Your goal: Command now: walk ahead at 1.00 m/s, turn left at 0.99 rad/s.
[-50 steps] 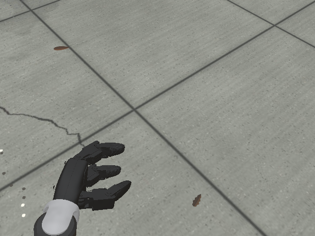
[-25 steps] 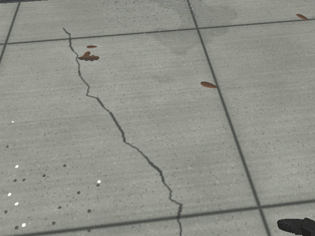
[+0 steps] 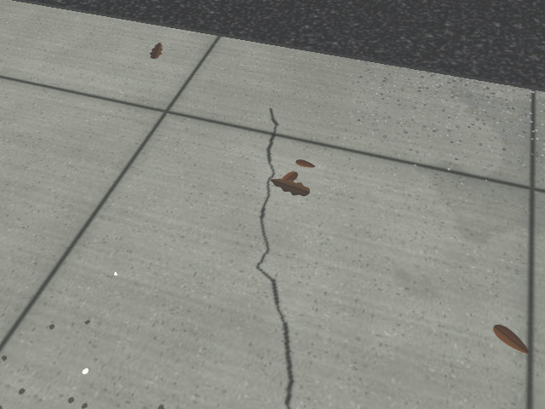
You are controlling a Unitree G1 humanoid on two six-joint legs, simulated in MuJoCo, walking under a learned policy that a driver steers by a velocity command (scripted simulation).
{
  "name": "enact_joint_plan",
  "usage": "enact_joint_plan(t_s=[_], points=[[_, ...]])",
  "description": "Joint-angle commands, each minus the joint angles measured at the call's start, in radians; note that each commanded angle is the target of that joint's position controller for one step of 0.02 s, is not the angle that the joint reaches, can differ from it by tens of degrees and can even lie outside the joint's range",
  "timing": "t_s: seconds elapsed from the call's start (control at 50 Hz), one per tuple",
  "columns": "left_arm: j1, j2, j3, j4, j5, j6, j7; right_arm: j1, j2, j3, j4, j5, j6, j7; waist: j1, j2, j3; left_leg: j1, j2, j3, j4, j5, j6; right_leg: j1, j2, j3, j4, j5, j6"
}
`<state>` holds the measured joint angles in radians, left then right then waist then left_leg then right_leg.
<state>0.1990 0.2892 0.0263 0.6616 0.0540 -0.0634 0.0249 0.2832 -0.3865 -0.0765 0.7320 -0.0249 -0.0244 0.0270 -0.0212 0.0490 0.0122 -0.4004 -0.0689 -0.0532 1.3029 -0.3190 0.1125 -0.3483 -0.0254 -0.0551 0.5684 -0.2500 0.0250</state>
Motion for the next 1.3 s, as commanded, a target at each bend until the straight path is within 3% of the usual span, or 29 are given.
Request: enact_joint_plan(t_s=[0.02, 0.12, 0.18, 0.22, 0.26, 0.3, 0.32, 0.34, 0.36, 0.38, 0.42, 0.46, 0.52, 0.56, 0.64, 0.66, 0.7, 0.72, 0.74, 0.76, 0.8, 0.84, 0.94, 1.04, 1.1, 1.14, 1.16, 1.22, 1.3], points=[[0.165, 0.073, 0.030, 0.040, -0.015, -0.027, -0.009, -0.106, 0.024, 0.024, -0.140, -0.015, 0.017, 0.036, 0.055, -0.128, 0.007, -0.385, 0.145, -0.037, 0.032, 0.033, -0.016, 0.291, -0.269, 0.313, -0.347, -0.117, -0.106], [0.135, 0.080, 0.029, 0.090, -0.023, -0.060, -0.028, -0.241, 0.032, 0.042, -0.227, -0.009, 0.037, 0.053, -0.001, -0.130, 0.076, -0.400, 0.159, 0.019, -0.119, 0.239, -0.029, 0.207, -0.217, -0.026, -0.431, 0.244, -0.071], [0.199, 0.104, 0.033, 0.132, -0.023, -0.062, -0.023, -0.350, 0.033, 0.053, -0.248, -0.008, 0.034, 0.072, 0.027, -0.081, 0.137, -0.329, 0.124, 0.148, -0.360, 0.319, 0.005, 0.243, -0.166, -0.169, -0.466, 0.440, -0.041], [0.230, 0.145, 0.040, 0.143, -0.022, -0.058, -0.015, -0.378, 0.043, 0.058, -0.246, -0.004, 0.028, 0.078, 0.024, -0.091, 0.129, -0.218, 0.071, 0.228, -0.486, 0.314, 0.049, 0.304, -0.171, -0.227, -0.417, 0.807, -0.020], [0.262, 0.197, 0.051, 0.142, -0.025, -0.038, 0.002, -0.310, 0.016, 0.047, -0.217, -0.003, 0.024, 0.065, -0.026, -0.145, 0.053, -0.106, -0.006, 0.275, -0.521, 0.238, 0.079, 0.408, -0.197, -0.235, -0.253, 1.242, -0.010], [0.198, 0.253, 0.069, 0.115, -0.018, -0.004, 0.014, -0.007, -0.051, 0.010, -0.129, -0.001, 0.017, 0.045, -0.186, -0.180, -0.099, 0.222, -0.060, 0.234, -0.535, 0.131, 0.126, 0.355, -0.245, -0.204, 0.140, 1.401, -0.032], [0.147, 0.252, 0.071, 0.086, -0.015, 0.008, 0.008, 0.210, -0.095, -0.022, -0.053, 0.002, 0.010, 0.022, -0.270, -0.139, -0.182, 0.516, -0.059, 0.148, -0.632, 0.116, 0.163, 0.176, -0.227, -0.189, 0.470, 1.186, -0.044], [0.115, 0.168, 0.060, 0.068, -0.010, 0.009, -0.011, 0.169, -0.149, -0.060, -0.040, 0.039, 0.024, -0.007, -0.206, 0.076, -0.144, 0.676, 0.039, -0.049, -0.694, 0.067, 0.188, -0.119, -0.018, -0.182, 0.864, 0.095, -0.021], [0.180, 0.116, 0.038, -0.068, -0.025, -0.011, -0.015, 0.073, -0.271, -0.072, -0.105, -0.007, 0.041, -0.005, -0.069, 0.190, -0.276, 0.918, 0.292, -0.624, -0.820, 0.119, 0.400, -0.496, 0.071, -0.028, 1.171, -0.258, 0.026], [0.081, 0.152, 0.031, -0.094, -0.025, -0.040, -0.018, 0.147, -0.235, -0.075, -0.117, -0.005, 0.046, -0.022, -0.140, -0.005, -0.332, 0.902, 0.333, -0.773, -0.976, -0.019, 0.417, -0.572, 0.030, 0.133, 1.136, -0.178, 0.021], [0.041, 0.130, 0.016, -0.087, -0.020, -0.052, -0.016, 0.106, -0.133, -0.050, -0.052, 0.002, 0.014, -0.039, -0.027, -0.144, -0.045, 0.534, 0.277, -0.621, -1.053, 0.064, 0.323, -0.499, -0.069, 0.141, 0.870, -0.128, 0.008], [0.098, 0.119, 0.009, -0.052, 0.014, -0.008, -0.017, 0.025, -0.073, -0.019, -0.056, 0.003, -0.023, -0.050, 0.069, -0.165, 0.039, 0.259, 0.208, -0.439, -1.049, 0.331, 0.276, -0.337, -0.106, 0.122, 0.750, -0.161, 0.028], [0.023, 0.061, -0.009, -0.079, 0.004, 0.014, -0.028, 0.026, -0.066, -0.008, -0.020, 0.014, -0.055, -0.032, 0.082, -0.144, 0.084, 0.058, 0.123, -0.236, -1.049, 0.811, 0.216, -0.204, -0.108, 0.050, 0.469, -0.077, 0.044], [-0.027, 0.009, -0.029, -0.088, -0.011, 0.005, -0.039, 0.034, -0.052, -0.008, 0.006, 0.021, -0.059, -0.021, 0.052, -0.075, 0.040, 0.018, 0.023, -0.097, -1.016, 0.914, 0.133, -0.051, -0.057, -0.002, 0.235, 0.194, 0.009], [-0.074, 0.035, -0.019, -0.069, -0.023, -0.002, -0.033, 0.140, -0.044, -0.006, 0.064, 0.037, -0.061, -0.021, -0.024, -0.006, -0.011, 0.216, 0.056, -0.126, -0.967, 0.856, 0.054, 0.030, 0.032, -0.009, 0.009, 0.459, -0.047], [-0.042, 0.061, -0.008, -0.057, -0.017, -0.006, -0.027, 0.145, -0.055, -0.009, 0.069, 0.030, -0.058, -0.028, -0.012, 0.006, -0.024, 0.270, 0.075, -0.151, -0.913, 0.879, 0.032, 0.064, 0.050, 0.005, -0.019, 0.439, -0.061], [0.175, 0.107, 0.015, 0.021, -0.009, -0.027, -0.018, 0.075, -0.089, -0.019, 0.060, 0.023, -0.050, -0.040, 0.116, 0.008, -0.077, 0.314, 0.064, -0.138, -0.647, 0.892, -0.017, 0.234, 0.043, 0.035, -0.109, 0.488, -0.080], [0.270, 0.170, 0.031, 0.054, -0.005, -0.042, -0.015, 0.082, -0.057, -0.015, 0.044, 0.028, -0.050, -0.044, 0.148, -0.068, -0.133, 0.249, -0.008, -0.096, -0.394, 0.605, -0.047, 0.368, -0.072, 0.106, -0.090, 0.866, -0.092], [0.269, 0.216, 0.039, 0.040, 0.014, -0.043, -0.025, 0.322, 0.075, 0.007, 0.051, 0.077, -0.037, -0.053, 0.036, -0.348, -0.344, 0.000, -0.162, -0.049, 0.061, -0.324, -0.103, 0.667, -0.448, 0.481, 0.042, 1.491, -0.308], [0.271, 0.179, 0.041, 0.022, -0.033, -0.024, -0.037, 0.344, -0.001, 0.003, 0.077, 0.045, -0.031, -0.065, 0.060, -0.243, -0.495, -0.045, -0.150, -0.149, 0.152, -0.283, -0.091, 0.694, -0.441, 0.607, 0.001, 1.469, -0.341], [0.100, 0.062, 0.014, 0.012, -0.050, -0.010, -0.029, 0.174, -0.012, 0.007, 0.062, 0.018, -0.020, -0.056, 0.031, -0.102, -0.268, -0.092, -0.054, -0.127, 0.054, -0.153, -0.109, 0.444, -0.320, 0.420, -0.106, 1.044, -0.282], [0.097, 0.020, -0.004, 0.045, -0.050, -0.005, -0.018, 0.098, 0.015, 0.014, 0.048, -0.002, 0.014, -0.034, 0.028, -0.094, -0.150, -0.039, -0.016, -0.100, -0.065, -0.125, -0.113, 0.250, -0.244, 0.307, -0.187, 0.918, -0.234], [0.046, 0.055, -0.004, 0.086, -0.022, -0.005, -0.029, 0.118, 0.074, 0.036, 0.072, 0.000, 0.063, -0.030, -0.039, -0.149, -0.138, 0.125, 0.003, -0.030, -0.320, -0.078, -0.119, 0.040, -0.189, 0.166, -0.267, 0.743, -0.231], [0.061, 0.080, 0.009, 0.113, -0.026, 0.044, -0.032, 0.016, 0.062, 0.051, 0.084, -0.002, 0.080, -0.033, 0.009, -0.211, -0.080, 0.195, 0.040, 0.040, -0.576, -0.037, -0.098, -0.037, -0.162, 0.206, -0.344, -0.002, -0.206], [0.066, 0.072, 0.009, 0.123, -0.036, 0.075, -0.022, 0.017, 0.072, 0.057, 0.102, -0.008, 0.060, -0.042, -0.003, -0.153, -0.002, 0.293, 0.044, 0.041, -0.808, 0.022, -0.051, -0.140, -0.152, 0.239, -0.343, -0.265, -0.146], [0.113, 0.025, 0.001, 0.118, -0.048, 0.076, -0.022, -0.032, -0.001, 0.048, 0.087, -0.013, 0.039, -0.058, 0.050, 0.036, 0.042, 0.191, 0.218, -0.221, -1.003, -0.080, 0.014, -0.128, -0.042, 0.145, -0.241, -0.215, -0.060], [0.101, 0.012, -0.001, 0.138, -0.053, 0.078, -0.024, -0.066, 0.038, 0.057, 0.096, 0.005, 0.029, -0.057, 0.058, 0.080, 0.042, -0.006, 0.268, -0.273, -1.090, -0.195, 0.026, 0.070, 0.017, 0.072, -0.162, -0.069, -0.043], [0.109, 0.019, 0.003, 0.177, -0.039, 0.072, -0.026, -0.090, 0.071, 0.067, 0.129, 0.015, 0.006, -0.062, 0.085, 0.074, 0.023, -0.054, 0.173, -0.166, -1.079, -0.167, -0.049, 0.249, -0.014, 0.101, -0.171, 0.084, -0.046], [0.099, 0.038, 0.005, 0.217, -0.038, 0.060, -0.021, -0.012, 0.080, 0.058, 0.177, 0.018, 0.011, -0.061, 0.049, -0.033, 0.047, 0.072, 0.134, -0.110, -1.004, -0.025, -0.043, 0.128, -0.054, 0.153, -0.233, 0.009, -0.067]])
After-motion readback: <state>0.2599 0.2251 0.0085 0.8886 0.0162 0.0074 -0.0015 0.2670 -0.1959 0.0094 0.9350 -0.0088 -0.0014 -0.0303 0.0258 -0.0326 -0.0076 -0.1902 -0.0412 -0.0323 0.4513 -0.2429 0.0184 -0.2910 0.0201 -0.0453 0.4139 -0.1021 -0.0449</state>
